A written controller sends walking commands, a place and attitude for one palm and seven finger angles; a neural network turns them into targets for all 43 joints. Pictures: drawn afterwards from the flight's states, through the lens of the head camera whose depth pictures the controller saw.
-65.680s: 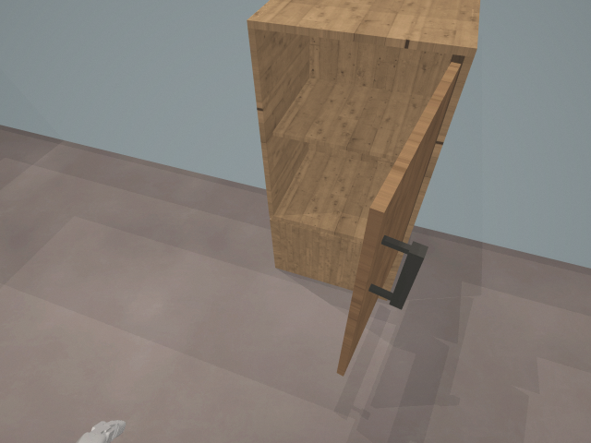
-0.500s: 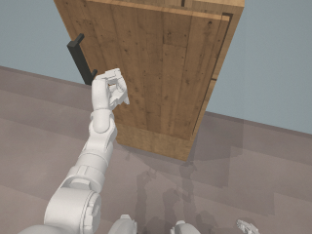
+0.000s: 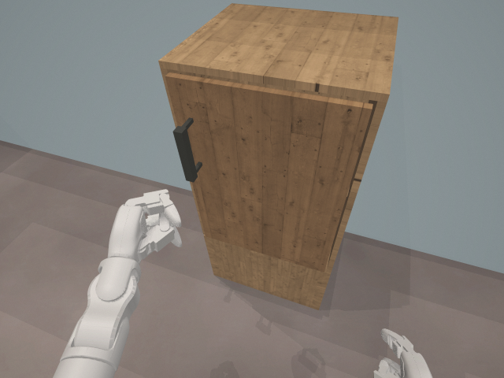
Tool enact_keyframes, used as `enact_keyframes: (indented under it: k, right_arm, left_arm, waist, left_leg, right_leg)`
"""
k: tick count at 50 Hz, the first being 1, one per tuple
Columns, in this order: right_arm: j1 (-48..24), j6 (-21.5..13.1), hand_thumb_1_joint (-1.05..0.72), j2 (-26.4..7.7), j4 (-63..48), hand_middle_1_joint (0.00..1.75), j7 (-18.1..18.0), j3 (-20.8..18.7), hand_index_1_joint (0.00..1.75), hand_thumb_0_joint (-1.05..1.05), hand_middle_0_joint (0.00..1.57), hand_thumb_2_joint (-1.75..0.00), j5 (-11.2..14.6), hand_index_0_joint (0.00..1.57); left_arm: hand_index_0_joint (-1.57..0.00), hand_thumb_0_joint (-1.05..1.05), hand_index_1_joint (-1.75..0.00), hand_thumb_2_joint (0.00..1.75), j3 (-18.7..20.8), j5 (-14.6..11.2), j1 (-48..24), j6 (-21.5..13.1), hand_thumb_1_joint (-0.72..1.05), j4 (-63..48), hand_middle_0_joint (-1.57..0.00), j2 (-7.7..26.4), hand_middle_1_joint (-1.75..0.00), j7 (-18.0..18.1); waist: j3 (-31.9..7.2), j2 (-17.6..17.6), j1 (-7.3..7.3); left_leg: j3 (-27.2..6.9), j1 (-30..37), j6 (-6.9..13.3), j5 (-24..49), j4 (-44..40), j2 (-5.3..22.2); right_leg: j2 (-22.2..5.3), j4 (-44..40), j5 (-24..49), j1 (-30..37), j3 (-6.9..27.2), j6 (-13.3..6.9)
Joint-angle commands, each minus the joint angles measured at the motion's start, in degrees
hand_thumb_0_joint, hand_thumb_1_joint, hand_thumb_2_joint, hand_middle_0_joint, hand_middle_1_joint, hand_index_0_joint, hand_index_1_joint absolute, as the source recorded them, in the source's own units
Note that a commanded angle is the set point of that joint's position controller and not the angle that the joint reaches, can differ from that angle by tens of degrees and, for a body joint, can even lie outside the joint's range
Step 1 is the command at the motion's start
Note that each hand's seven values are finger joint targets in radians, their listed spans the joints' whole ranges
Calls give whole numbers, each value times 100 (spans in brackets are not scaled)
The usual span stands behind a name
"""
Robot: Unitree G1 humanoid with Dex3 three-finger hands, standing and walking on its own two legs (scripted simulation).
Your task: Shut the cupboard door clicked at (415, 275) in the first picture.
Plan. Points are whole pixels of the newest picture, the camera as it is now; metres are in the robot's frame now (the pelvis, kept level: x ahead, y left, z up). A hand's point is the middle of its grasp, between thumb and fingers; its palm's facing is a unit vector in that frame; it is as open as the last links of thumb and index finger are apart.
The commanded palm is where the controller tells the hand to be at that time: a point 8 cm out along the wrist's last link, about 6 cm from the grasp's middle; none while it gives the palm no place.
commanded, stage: draw the hand back to the body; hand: left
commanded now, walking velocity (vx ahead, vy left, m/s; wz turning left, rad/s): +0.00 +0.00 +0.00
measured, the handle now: (190, 150) +0.61 +0.17 +0.01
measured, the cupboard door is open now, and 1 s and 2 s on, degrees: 0 0 0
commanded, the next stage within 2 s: step back with the hand held close in 0.94 s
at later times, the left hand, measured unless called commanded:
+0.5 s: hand (30, 268) +0.22 +0.27 +0.16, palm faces +0.39 -0.84 -0.38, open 5.6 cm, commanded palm +0.16 +0.31 +0.19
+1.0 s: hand (20, 272) +0.20 +0.26 +0.18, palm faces +0.44 -0.80 -0.41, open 7.4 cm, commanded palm +0.15 +0.30 +0.19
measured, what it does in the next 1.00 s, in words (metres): stands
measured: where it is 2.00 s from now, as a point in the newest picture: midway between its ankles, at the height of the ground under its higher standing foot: outside the picture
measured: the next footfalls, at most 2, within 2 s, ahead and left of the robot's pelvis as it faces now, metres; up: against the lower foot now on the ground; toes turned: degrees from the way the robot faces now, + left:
none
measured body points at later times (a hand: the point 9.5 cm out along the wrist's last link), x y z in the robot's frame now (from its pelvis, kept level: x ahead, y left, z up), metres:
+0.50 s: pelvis +0.02 +0.02 +0.02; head +0.00 -0.01 +0.47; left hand +0.19 +0.31 +0.18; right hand +0.22 -0.18 -0.07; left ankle +0.03 +0.11 -0.72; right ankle -0.03 -0.12 -0.72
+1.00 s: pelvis +0.02 +0.00 +0.02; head -0.01 -0.03 +0.47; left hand +0.17 +0.30 +0.20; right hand +0.21 -0.22 -0.06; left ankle +0.03 +0.11 -0.72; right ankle -0.03 -0.12 -0.72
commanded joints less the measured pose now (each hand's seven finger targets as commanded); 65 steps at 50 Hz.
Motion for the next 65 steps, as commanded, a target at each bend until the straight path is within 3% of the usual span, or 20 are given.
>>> enact_keyframes:
  k: [1,8,13,15,16,17,28,30,32,37,41,42,45,49,53,54,55,57,60,65]
  right_arm:
    - [-831,-263,-90,-505,-919,30,-167,-61,30,0,20,-90,-21,20]
    - [-954,-424,-90,-455,-929,30,-168,56,30,0,20,-90,-92,20]
    - [-987,-573,-90,-450,-872,30,-144,69,30,0,20,-90,-156,20]
    - [-990,-618,-90,-462,-846,30,-130,67,30,0,20,-90,-174,20]
    - [-1004,-654,-90,-498,-807,30,-134,33,30,0,20,-90,-193,20]
    - [-1014,-667,-90,-455,-822,30,-120,57,30,0,20,-90,-176,20]
    - [-981,-945,-90,-480,-744,30,-125,-47,30,0,20,-90,-163,20]
    - [-946,-977,-90,-504,-696,30,-131,-55,30,0,20,-90,-168,20]
    - [-909,-996,-90,-572,-679,30,-142,-94,30,0,20,-90,-172,20]
    - [-958,-1061,-90,-541,-665,30,-205,-100,30,0,20,-90,-189,20]
    - [-1020,-1113,-90,-513,-623,30,-220,-97,30,0,20,-90,-194,20]
    - [-1012,-1112,-90,-476,-647,30,-218,-72,30,0,20,-90,-183,20]
    - [-999,-1114,-90,-458,-645,30,-204,-74,30,0,20,-90,-183,20]
    - [-999,-1086,-90,-468,-658,30,-192,-84,30,0,20,-90,-177,20]
    - [-979,-1067,-90,-480,-666,30,-207,-102,30,0,20,-90,-181,20]
    - [-876,-959,-90,-609,-761,30,-196,-153,30,0,20,-90,-184,20]
    - [-896,-884,-90,-541,-636,30,-205,-138,30,0,20,-90,-214,20]
    - [-896,-775,-90,-544,-650,30,-205,-182,30,0,20,-90,-230,20]
    - [-855,-630,-90,-597,-725,30,-221,-246,30,0,20,-90,-209,20]
    - [-838,-429,-90,-627,-859,30,-274,-285,30,0,20,-90,-190,20]
  left_arm:
    - [-94,0,-111,90,574,33,-1058,-74,90,-1851,-94,1010,-111,144]
    - [-75,0,-90,90,731,60,-66,193,90,-2949,-75,998,-90,209]
    - [-61,0,-75,90,1167,83,622,258,90,-3612,-61,1256,-75,291]
    - [-56,0,-69,90,1395,79,930,278,90,-3767,-56,1367,-69,325]
    - [-53,0,-66,90,1603,80,1123,291,90,-3797,-53,1530,-66,335]
    - [-50,0,-63,90,1559,81,1206,284,90,-3965,-50,1427,-63,332]
    - [-20,0,-30,90,2817,22,2493,171,90,-4625,-20,2092,-30,468]
    - [-20,0,-30,90,2438,36,2469,222,90,-4320,-20,1697,-30,444]
    - [-20,0,-30,90,2296,53,2348,250,90,-4226,-20,1600,-30,439]
    - [-20,0,-30,90,2474,85,2168,176,90,-4390,-20,1847,-30,489]
    - [-20,0,-30,90,2728,70,2321,127,90,-4433,-20,2066,-30,498]
    - [-20,0,-30,90,2643,56,2322,114,90,-4477,-20,1961,-30,486]
    - [-20,0,-30,90,2678,44,2424,105,90,-4419,-20,1952,-30,472]
    - [-20,0,-30,90,2611,3,2514,127,90,-4231,-20,1834,-30,429]
    - [-20,0,-30,90,2583,-1,2483,113,90,-4267,-20,1821,-30,405]
    - [-20,0,-30,90,3153,66,2048,-137,90,-4543,-20,2429,-30,453]
    - [-20,0,-30,90,2929,52,2479,-213,90,-4118,-20,2142,-30,436]
    - [-20,0,-30,90,2827,76,2668,-340,90,-4143,-20,2074,-30,419]
    - [-20,0,-30,90,2774,79,2858,-396,90,-4292,-20,2034,-30,453]
    - [-20,0,-30,90,2972,46,3039,-379,90,-4388,-20,2230,-30,524]
  waist:
    - [-654,-398,142]
    - [-482,-4,183]
    - [-476,177,267]
    - [-395,24,302]
    - [-409,30,349]
    - [-391,173,324]
    - [-299,138,494]
    - [-20,65,405]
    - [57,-146,355]
    - [-210,-76,445]
    - [-123,10,528]
    - [-107,187,505]
    - [-63,181,509]
    - [127,-60,487]
    - [32,-137,468]
    - [126,-104,280]
    - [33,-329,236]
    - [-147,-360,217]
    - [-440,24,192]
    - [-641,-143,198]
  left_leg:
    - [-51,1489,199,648,-933,49]
    - [-175,2078,135,922,-1426,122]
    - [-222,2222,99,1175,-1602,156]
    - [-274,2188,78,1219,-1658,180]
    - [-243,2183,90,1312,-1657,169]
    - [-212,2207,80,1416,-1641,167]
    - [-152,1998,68,1459,-1593,145]
    - [-126,1985,95,1343,-1585,128]
    - [-102,1994,134,1307,-1567,120]
    - [-74,2032,173,1226,-1544,65]
    - [-27,1939,155,1327,-1487,56]
    - [1,1947,148,1344,-1493,49]
    - [10,1949,138,1390,-1482,56]
    - [25,1886,137,1269,-1504,73]
    - [43,1959,168,1325,-1474,67]
    - [-71,1704,284,1142,-1058,152]
    - [-95,1673,271,1157,-898,116]
    - [-58,1618,241,1508,-806,124]
    - [-105,1749,226,2187,-956,236]
    - [-215,1722,222,2851,-1118,379]
  right_leg:
    - [-64,-1296,1370,99,-130,17]
    - [-59,-1597,1532,525,-282,-26]
    - [-67,-1722,1684,789,-318,-39]
    - [-52,-1748,1690,841,-350,-39]
    - [-39,-1820,1778,902,-325,-32]
    - [-76,-1777,1840,944,-329,-37]
    - [-75,-1787,1868,1060,-361,-24]
    - [-84,-1819,1787,828,-350,12]
    - [-90,-1868,1760,760,-332,32]
    - [-132,-1842,1690,891,-290,31]
    - [-121,-1897,1843,925,-259,19]
    - [-154,-1841,1881,949,-259,17]
    - [-134,-1832,1942,905,-265,22]
    - [-122,-1906,1810,804,-260,50]
    - [-131,-1929,1896,831,-236,65]
    - [-497,-2203,2188,452,182,82]
    - [-651,-2192,2407,436,206,49]
    - [-731,-1958,3159,544,127,77]
    - [-621,-1675,3082,610,-4,94]
    - [-431,-1444,3067,733,-126,138]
